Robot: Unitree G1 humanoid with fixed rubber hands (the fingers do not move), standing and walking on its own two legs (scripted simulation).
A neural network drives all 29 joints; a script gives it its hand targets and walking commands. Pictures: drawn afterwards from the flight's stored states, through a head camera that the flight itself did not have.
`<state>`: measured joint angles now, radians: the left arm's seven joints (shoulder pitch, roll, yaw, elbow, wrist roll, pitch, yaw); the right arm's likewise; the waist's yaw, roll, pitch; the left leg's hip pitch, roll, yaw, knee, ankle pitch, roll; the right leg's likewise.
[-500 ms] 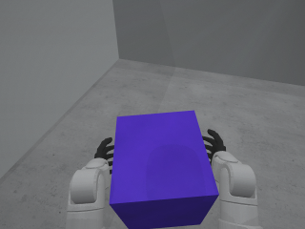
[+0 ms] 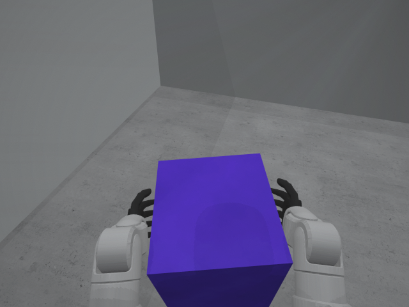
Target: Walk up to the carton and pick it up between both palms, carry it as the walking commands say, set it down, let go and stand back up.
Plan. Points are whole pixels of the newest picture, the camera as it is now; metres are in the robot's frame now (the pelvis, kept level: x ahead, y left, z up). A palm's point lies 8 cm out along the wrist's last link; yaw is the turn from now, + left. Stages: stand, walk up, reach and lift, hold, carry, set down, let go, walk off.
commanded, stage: carry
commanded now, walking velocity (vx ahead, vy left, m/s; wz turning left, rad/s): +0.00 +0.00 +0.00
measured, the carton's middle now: (215, 237) +0.27 -0.01 +0.03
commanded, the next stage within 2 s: hold in 0.84 s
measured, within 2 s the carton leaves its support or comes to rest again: neither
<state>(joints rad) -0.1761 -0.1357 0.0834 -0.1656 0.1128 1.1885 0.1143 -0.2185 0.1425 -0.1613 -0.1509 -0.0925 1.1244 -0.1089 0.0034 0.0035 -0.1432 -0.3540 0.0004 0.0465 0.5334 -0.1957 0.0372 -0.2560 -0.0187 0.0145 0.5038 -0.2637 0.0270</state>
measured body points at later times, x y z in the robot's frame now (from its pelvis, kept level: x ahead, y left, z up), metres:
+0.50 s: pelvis +0.01 +0.00 +0.00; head -0.03 +0.00 +0.45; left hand +0.29 +0.14 +0.06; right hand +0.30 -0.15 +0.08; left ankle +0.05 +0.09 -0.73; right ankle +0.00 -0.15 -0.73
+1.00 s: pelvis +0.00 -0.01 +0.00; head -0.01 +0.00 +0.45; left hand +0.29 +0.14 +0.01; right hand +0.30 -0.16 +0.02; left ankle +0.05 +0.09 -0.73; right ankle +0.00 -0.15 -0.73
